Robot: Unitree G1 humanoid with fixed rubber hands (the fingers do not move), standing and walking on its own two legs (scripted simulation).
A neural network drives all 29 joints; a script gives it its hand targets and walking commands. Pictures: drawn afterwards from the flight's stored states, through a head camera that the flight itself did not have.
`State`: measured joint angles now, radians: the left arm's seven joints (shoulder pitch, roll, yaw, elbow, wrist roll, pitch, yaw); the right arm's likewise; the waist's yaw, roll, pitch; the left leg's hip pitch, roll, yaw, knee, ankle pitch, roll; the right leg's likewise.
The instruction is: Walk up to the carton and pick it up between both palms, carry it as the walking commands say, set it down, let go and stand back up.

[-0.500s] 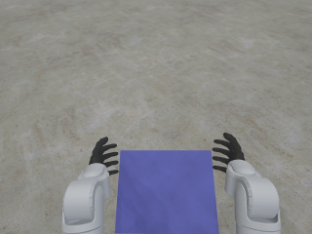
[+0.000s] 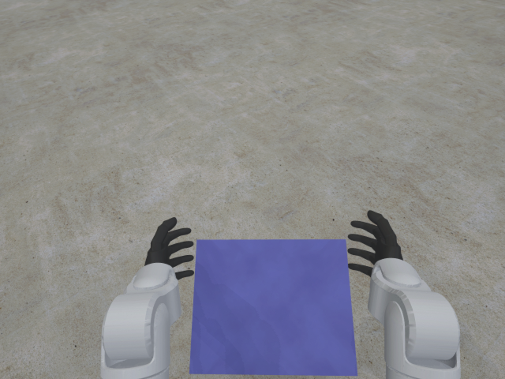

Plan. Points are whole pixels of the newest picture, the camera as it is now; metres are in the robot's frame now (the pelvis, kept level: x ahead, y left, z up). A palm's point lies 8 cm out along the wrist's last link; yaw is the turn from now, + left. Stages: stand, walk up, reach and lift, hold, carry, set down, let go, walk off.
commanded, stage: carry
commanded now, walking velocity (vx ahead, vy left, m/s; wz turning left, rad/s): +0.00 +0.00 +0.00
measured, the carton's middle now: (270, 300) +0.26 +0.00 -0.02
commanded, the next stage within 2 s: hold in 1.56 s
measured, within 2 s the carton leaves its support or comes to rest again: neither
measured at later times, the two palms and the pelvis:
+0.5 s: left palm (131, 310) +0.21 +0.18 +0.08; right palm (363, 294) +0.22 -0.12 +0.09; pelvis -0.05 +0.02 +0.00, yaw +1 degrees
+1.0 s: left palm (134, 318) +0.21 +0.18 +0.06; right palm (358, 303) +0.22 -0.12 +0.06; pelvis -0.06 +0.02 +0.00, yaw +2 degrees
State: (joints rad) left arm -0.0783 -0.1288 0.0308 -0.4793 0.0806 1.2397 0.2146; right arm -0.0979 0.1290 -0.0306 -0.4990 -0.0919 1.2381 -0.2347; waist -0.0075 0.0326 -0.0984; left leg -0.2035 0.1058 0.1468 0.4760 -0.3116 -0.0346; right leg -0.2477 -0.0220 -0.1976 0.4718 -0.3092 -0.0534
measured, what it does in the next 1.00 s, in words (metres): shifts its weight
